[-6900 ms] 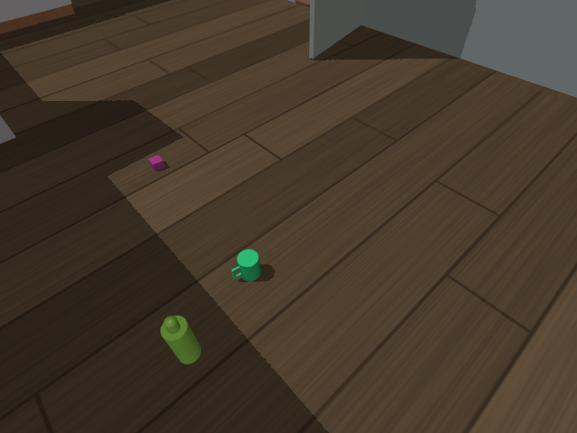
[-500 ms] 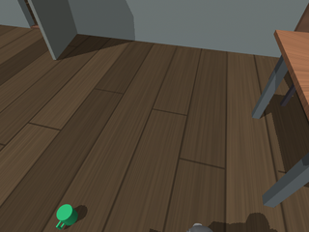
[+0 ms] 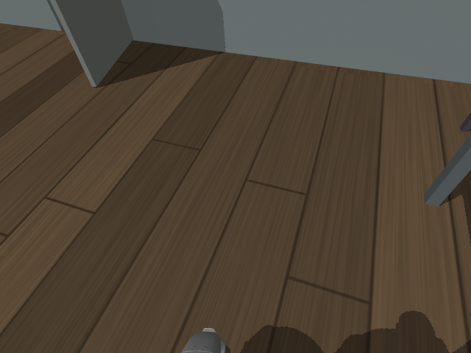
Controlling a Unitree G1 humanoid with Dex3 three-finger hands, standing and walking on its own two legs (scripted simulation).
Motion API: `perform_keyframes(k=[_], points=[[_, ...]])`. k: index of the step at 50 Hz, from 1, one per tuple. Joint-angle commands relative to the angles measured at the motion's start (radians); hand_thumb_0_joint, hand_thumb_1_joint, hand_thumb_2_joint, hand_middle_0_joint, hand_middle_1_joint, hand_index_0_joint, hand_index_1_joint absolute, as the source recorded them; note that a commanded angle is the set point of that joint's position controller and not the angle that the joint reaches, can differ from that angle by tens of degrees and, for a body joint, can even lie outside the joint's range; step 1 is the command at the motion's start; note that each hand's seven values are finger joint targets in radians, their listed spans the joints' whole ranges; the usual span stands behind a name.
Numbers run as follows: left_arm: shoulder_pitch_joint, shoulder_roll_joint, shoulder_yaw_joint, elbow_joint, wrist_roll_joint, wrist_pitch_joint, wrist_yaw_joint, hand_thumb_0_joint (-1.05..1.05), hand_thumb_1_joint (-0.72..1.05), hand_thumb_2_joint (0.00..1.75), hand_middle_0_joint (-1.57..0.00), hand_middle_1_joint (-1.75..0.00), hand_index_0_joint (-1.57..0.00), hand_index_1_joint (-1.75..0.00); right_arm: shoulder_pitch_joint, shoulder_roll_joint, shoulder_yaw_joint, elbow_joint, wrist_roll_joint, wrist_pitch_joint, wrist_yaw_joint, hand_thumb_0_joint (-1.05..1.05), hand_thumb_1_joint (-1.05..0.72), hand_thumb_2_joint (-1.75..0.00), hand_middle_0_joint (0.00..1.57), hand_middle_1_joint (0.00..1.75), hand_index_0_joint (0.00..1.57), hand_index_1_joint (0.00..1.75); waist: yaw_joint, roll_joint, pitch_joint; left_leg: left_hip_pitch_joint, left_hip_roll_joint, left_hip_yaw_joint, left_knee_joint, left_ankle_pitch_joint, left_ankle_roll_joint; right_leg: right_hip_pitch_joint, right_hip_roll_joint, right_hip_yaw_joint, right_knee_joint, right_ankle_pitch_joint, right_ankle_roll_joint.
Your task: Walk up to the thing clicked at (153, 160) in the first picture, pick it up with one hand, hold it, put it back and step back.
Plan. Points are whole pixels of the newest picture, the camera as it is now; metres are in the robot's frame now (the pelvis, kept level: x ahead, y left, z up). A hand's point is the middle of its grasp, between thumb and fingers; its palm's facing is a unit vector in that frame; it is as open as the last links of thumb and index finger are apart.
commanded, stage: walk up
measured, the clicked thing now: out of the picture +0.45 +1.43 -0.75
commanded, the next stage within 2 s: none
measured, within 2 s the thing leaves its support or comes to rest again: neither
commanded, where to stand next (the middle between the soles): +0.64 +0.01 m, yaw +1 degrees
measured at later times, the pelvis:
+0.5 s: pelvis +0.21 +0.03 +0.00, yaw -1 degrees
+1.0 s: pelvis +0.39 -0.02 +0.00, yaw +10 degrees
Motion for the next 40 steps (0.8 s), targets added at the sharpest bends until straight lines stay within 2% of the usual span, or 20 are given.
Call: perform_keyframes(k=[1,3,5,6,7,8,11,13,17,22,26,29,30,31,32,33,35,37,39,40], points=[[-0.012,0.306,0.087,-0.091,-0.007,-0.024,0.022,0.00,0.90,0.90,-0.20,-0.30,-0.20,-0.30,-0.058,-0.141,-0.057,-0.076,-0.010,-0.032,0.002,0.00,-0.90,-0.90,0.20,0.30,0.20,0.30,0.027,-0.169,-0.021,0.133,-0.002,0.072,-0.171,0.114,0.009,-0.088,-0.220,0.098,-0.123,0.253,-0.182],[-0.063,0.323,0.091,-0.101,-0.007,-0.016,0.022,0.00,0.90,0.90,-0.20,-0.30,-0.20,-0.30,0.032,-0.155,-0.070,-0.049,-0.015,-0.035,-0.002,0.00,-0.90,-0.90,0.20,0.30,0.20,0.30,-0.050,-0.122,-0.061,0.291,-0.020,0.104,-0.228,0.145,0.033,-0.142,-0.228,0.094,-0.033,0.238,-0.166],[-0.022,0.231,0.055,-0.109,-0.004,-0.009,0.028,0.00,0.90,0.90,-0.20,-0.30,-0.20,-0.30,0.274,-0.249,-0.110,0.027,-0.033,-0.045,-0.024,0.00,-0.90,-0.90,0.20,0.30,0.20,0.30,-0.170,0.132,-0.192,0.624,-0.013,0.027,-0.243,-0.035,0.086,-0.315,-0.116,0.014,0.425,0.252,-0.114],[0.062,0.135,0.030,-0.107,-0.012,-0.003,0.025,0.00,0.90,0.90,-0.20,-0.30,-0.20,-0.30,0.306,-0.325,-0.127,0.015,-0.039,-0.049,-0.040,0.00,-0.90,-0.90,0.20,0.30,0.20,0.30,-0.149,0.367,-0.199,0.724,0.196,-0.346,-0.354,-0.192,0.136,-0.550,0.042,0.020,0.684,-0.187,-0.066],[0.093,0.228,0.051,-0.100,-0.024,0.009,0.037,0.00,0.90,0.90,-0.20,-0.30,-0.20,-0.30,0.228,-0.348,-0.126,-0.039,-0.011,-0.053,-0.042,0.00,-0.90,-0.90,0.20,0.30,0.20,0.30,-0.119,0.229,-0.232,0.701,0.345,-0.700,-0.527,-0.340,0.228,-0.597,0.076,0.115,0.765,-0.240,-0.068],[0.048,0.293,0.060,-0.082,-0.013,0.014,0.046,0.00,0.90,0.90,-0.20,-0.30,-0.20,-0.30,0.172,-0.348,-0.128,-0.046,0.013,-0.049,-0.042,0.00,-0.90,-0.90,0.20,0.30,0.20,0.30,-0.110,0.159,-0.180,0.630,0.367,-0.713,-0.539,-0.340,0.273,-0.601,0.017,0.182,0.820,-0.206,-0.072],[0.038,0.265,0.058,-0.048,-0.026,0.009,0.035,0.00,0.90,0.90,-0.20,-0.30,-0.20,-0.30,0.082,-0.232,-0.075,-0.071,0.010,-0.056,-0.056,0.00,-0.90,-0.90,0.20,0.30,0.20,0.30,-0.053,0.041,-0.056,0.419,0.239,-0.279,-0.490,0.103,0.192,-0.507,-0.045,0.227,0.742,-0.041,-0.058],[0.079,0.241,0.055,-0.028,-0.029,0.023,0.022,0.00,0.90,0.90,-0.20,-0.30,-0.20,-0.30,0.062,-0.216,-0.063,-0.066,0.010,-0.065,-0.054,0.00,-0.90,-0.90,0.20,0.30,0.20,0.30,-0.019,0.066,-0.020,0.283,0.189,-0.146,-0.521,0.148,0.165,-0.412,-0.053,0.185,0.656,0.003,-0.037],[0.031,0.229,0.057,-0.054,-0.013,0.030,-0.005,0.00,0.90,0.90,-0.20,-0.30,-0.20,-0.30,0.056,-0.232,-0.066,-0.085,0.001,-0.068,-0.050,0.00,-0.90,-0.90,0.20,0.30,0.20,0.30,-0.031,0.099,-0.004,0.348,0.178,-0.090,-0.566,-0.007,0.219,-0.462,-0.080,0.130,0.437,0.069,0.009],[-0.103,0.215,0.065,-0.078,-0.002,0.030,-0.021,0.00,0.90,0.90,-0.20,-0.30,-0.20,-0.30,0.103,-0.255,-0.072,-0.072,0.004,-0.066,-0.044,0.00,-0.90,-0.90,0.20,0.30,0.20,0.30,-0.065,0.079,0.044,0.304,0.177,-0.081,-0.600,-0.122,0.195,-0.425,-0.083,0.093,0.256,0.171,-0.007],[-0.109,0.209,0.068,-0.067,-0.006,0.016,-0.021,0.00,0.90,0.90,-0.20,-0.30,-0.20,-0.30,0.074,-0.250,-0.067,-0.087,0.001,-0.058,-0.043,0.00,-0.90,-0.90,0.20,0.30,0.20,0.30,-0.049,0.058,0.023,0.296,0.173,-0.055,-0.517,-0.008,0.186,-0.296,-0.044,0.058,0.142,0.179,-0.020],[0.009,0.229,0.084,-0.030,-0.002,0.002,-0.005,0.00,0.90,0.90,-0.20,-0.30,-0.20,-0.30,0.067,-0.227,-0.056,-0.098,-0.001,-0.049,-0.049,0.00,-0.90,-0.90,0.20,0.30,0.20,0.30,0.023,-0.022,-0.062,0.263,0.142,-0.011,-0.286,0.144,0.143,-0.058,0.007,0.035,0.064,0.134,-0.039],[0.092,0.261,0.098,-0.009,0.001,-0.009,0.007,0.00,0.90,0.90,-0.20,-0.30,-0.20,-0.30,0.116,-0.174,-0.037,-0.095,0.001,-0.048,-0.049,0.00,-0.90,-0.90,0.20,0.30,0.20,0.30,0.052,-0.139,-0.141,0.227,0.069,0.054,-0.064,0.175,0.113,0.090,-0.018,0.085,-0.005,0.080,-0.059],[0.161,0.342,0.125,-0.013,0.009,-0.018,0.019,0.00,0.90,0.90,-0.20,-0.30,-0.20,-0.30,0.166,-0.106,-0.011,-0.112,0.005,-0.052,-0.050,0.00,-0.90,-0.90,0.20,0.30,0.20,0.30,0.066,-0.346,-0.215,0.058,-0.023,0.114,0.213,-0.030,0.064,0.226,-0.240,0.410,-0.084,-0.022,-0.123],[0.142,0.374,0.123,-0.028,-0.006,-0.019,0.025,0.00,0.90,0.90,-0.20,-0.30,-0.20,-0.30,0.176,-0.142,-0.015,-0.092,0.007,-0.042,-0.054,0.00,-0.90,-0.90,0.20,0.30,0.20,0.30,0.062,-0.311,-0.155,-0.128,-0.114,0.069,0.308,-0.280,0.033,0.269,-0.382,0.685,-0.190,-0.018,-0.209],[0.109,0.377,0.120,-0.033,-0.019,-0.013,0.026,0.00,0.90,0.90,-0.20,-0.30,-0.20,-0.30,0.137,-0.217,-0.031,-0.076,-0.004,-0.034,-0.068,0.00,-0.90,-0.90,0.20,0.30,0.20,0.30,0.063,-0.240,-0.122,-0.136,-0.051,0.004,0.369,-0.304,0.037,0.204,-0.422,0.730,-0.166,0.031,-0.280],[0.072,0.312,0.103,-0.047,-0.032,-0.007,0.034,0.00,0.90,0.90,-0.20,-0.30,-0.20,-0.30,0.097,-0.209,-0.035,-0.055,0.008,-0.035,-0.066,0.00,-0.90,-0.90,0.20,0.30,0.20,0.30,0.042,-0.145,-0.053,-0.108,-0.015,-0.071,0.379,-0.225,0.036,0.073,-0.331,0.490,-0.156,0.243,-0.256],[0.008,0.278,0.083,-0.060,-0.032,-0.011,0.039,0.00,0.90,0.90,-0.20,-0.30,-0.20,-0.30,0.150,-0.170,-0.032,-0.028,0.015,-0.021,-0.055,0.00,-0.90,-0.90,0.20,0.30,0.20,0.30,-0.016,-0.184,-0.035,-0.007,-0.015,-0.065,0.282,-0.131,0.029,-0.030,-0.220,0.294,-0.151,0.330,-0.147],[-0.015,0.278,0.081,-0.081,-0.022,-0.016,0.036,0.00,0.90,0.90,-0.20,-0.30,-0.20,-0.30,0.152,-0.166,-0.038,-0.025,0.005,-0.010,-0.043,0.00,-0.90,-0.90,0.20,0.30,0.20,0.30,-0.023,-0.203,-0.024,0.027,-0.020,-0.033,0.268,-0.070,0.017,-0.107,-0.195,0.220,-0.183,0.286,-0.186],[-0.207,0.259,0.086,-0.169,-0.005,0.000,0.018,0.00,0.90,0.90,-0.20,-0.30,-0.20,-0.30,0.159,-0.160,-0.036,-0.023,0.011,0.032,-0.025,0.00,-0.90,-0.90,0.20,0.30,0.20,0.30,-0.044,-0.367,-0.056,-0.032,0.028,0.024,0.285,0.035,-0.002,-0.046,-0.238,0.066,-0.224,0.146,-0.156]])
